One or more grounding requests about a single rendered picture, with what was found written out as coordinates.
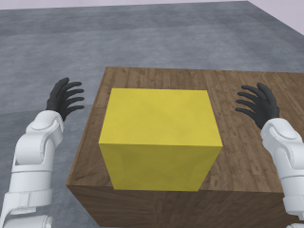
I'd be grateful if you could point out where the left robot forearm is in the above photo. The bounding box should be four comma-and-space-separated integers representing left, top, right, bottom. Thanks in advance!
0, 110, 65, 228

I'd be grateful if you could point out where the pedestal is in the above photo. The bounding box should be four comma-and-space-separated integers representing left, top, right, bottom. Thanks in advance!
66, 66, 304, 228

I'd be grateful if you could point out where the carton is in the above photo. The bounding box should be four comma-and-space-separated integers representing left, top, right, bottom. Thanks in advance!
98, 87, 223, 192

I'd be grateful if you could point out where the robot left hand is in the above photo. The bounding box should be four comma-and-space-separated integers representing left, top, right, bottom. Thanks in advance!
46, 77, 85, 122

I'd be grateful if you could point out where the robot right hand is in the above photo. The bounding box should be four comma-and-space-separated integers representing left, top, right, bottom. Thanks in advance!
235, 83, 280, 129

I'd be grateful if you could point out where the right robot forearm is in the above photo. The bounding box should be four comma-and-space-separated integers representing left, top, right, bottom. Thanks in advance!
260, 118, 304, 220

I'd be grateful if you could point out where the left robot upper arm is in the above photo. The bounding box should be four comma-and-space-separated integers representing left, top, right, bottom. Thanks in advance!
3, 215, 55, 228

